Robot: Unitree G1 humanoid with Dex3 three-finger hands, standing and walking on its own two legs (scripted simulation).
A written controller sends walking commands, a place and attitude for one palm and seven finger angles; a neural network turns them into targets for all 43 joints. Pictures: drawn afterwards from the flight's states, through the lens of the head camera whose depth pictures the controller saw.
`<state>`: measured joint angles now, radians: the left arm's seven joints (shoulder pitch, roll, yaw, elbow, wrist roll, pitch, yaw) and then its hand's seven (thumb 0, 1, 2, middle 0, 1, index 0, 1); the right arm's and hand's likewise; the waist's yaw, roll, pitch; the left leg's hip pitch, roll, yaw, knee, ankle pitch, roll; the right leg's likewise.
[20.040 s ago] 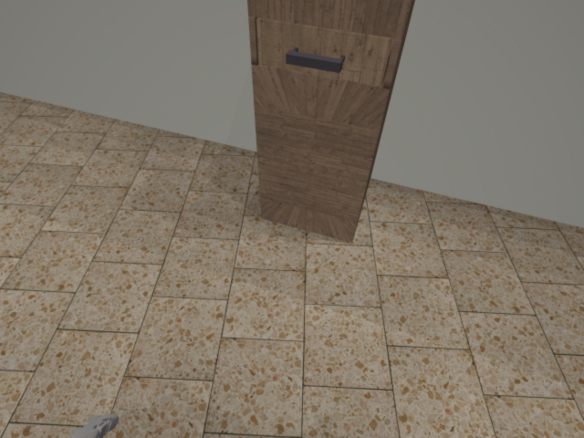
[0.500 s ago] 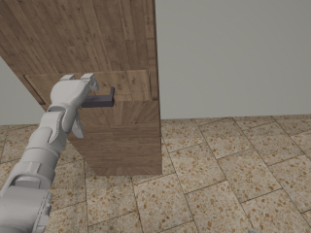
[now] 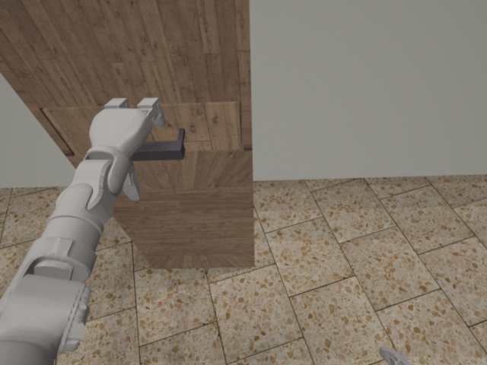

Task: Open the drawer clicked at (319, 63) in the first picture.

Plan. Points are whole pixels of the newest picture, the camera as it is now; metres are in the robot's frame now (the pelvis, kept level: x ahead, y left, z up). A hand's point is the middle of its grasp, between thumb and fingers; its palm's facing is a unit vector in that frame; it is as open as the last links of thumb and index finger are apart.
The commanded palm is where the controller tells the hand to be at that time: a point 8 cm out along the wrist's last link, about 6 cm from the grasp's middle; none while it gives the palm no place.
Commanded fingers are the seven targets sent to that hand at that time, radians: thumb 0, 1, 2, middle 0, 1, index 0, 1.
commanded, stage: re-aim the fingers above the handle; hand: left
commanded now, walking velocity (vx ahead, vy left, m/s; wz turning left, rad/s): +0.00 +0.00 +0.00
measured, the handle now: (146, 142) +0.52 +0.22 +0.04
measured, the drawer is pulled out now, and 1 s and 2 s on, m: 0.00 0.00 0.00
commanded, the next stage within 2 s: lower the fingers behind the handle in 0.32 s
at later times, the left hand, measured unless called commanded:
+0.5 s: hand (134, 131) +0.47 +0.21 +0.12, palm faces +0.17 -0.03 -0.99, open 13.8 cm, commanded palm +0.43 +0.23 +0.15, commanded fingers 0.00 -0.50 0.30 -0.30 -1.20 -0.30 -1.20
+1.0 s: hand (137, 163) +0.45 +0.22 +0.05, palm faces +0.00 -0.02 -1.00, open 13.9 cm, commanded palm +0.43 +0.22 +0.12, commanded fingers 0.00 -0.50 0.30 -0.30 -1.20 -0.30 -1.20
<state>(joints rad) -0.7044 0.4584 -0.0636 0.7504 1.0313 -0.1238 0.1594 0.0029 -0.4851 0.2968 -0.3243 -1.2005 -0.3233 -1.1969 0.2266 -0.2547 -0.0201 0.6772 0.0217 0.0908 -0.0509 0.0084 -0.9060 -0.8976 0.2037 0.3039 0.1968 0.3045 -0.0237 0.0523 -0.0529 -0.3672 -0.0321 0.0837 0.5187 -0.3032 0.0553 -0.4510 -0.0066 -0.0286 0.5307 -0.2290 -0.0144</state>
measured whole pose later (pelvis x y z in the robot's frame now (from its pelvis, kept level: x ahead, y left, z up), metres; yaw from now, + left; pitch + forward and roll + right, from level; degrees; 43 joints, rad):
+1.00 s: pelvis +0.01 -0.01 -0.01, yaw +1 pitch +13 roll +0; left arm -0.73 0.45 -0.08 0.85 1.05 -0.10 0.23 0.00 -0.49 0.30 -0.31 -1.20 -0.31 -1.20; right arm 0.24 -0.27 -0.05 0.68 0.01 0.10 -0.02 0.01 -0.91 -0.90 0.20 0.30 0.20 0.30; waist -0.02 0.05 -0.08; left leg -0.50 -0.02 0.06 0.62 -0.35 0.05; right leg -0.57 -0.01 -0.06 0.61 -0.27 -0.03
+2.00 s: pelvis +0.02 +0.00 -0.01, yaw -1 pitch +15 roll -1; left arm -0.63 0.45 -0.01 0.88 1.08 -0.08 0.30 0.00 -0.48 0.30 -0.25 -1.18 -0.30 -1.15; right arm 0.30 -0.25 -0.05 0.69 0.01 0.09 -0.02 0.01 -0.91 -0.90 0.20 0.30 0.20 0.30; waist -0.06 0.06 -0.11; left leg -0.52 -0.01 0.09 0.63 -0.37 0.05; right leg -0.60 0.02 -0.02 0.62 -0.28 -0.02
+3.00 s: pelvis +0.01 -0.01 -0.01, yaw -1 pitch +15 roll +0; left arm -0.65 0.47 0.00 0.92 1.08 -0.10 0.31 -0.01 0.64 0.79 -0.29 -1.31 -0.32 -1.30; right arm 0.29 -0.26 -0.05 0.70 0.01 0.09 -0.03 0.01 -0.91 -0.90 0.20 0.30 0.20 0.30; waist -0.06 0.05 -0.11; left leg -0.53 0.00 0.09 0.64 -0.37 0.05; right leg -0.61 0.02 -0.02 0.62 -0.27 -0.02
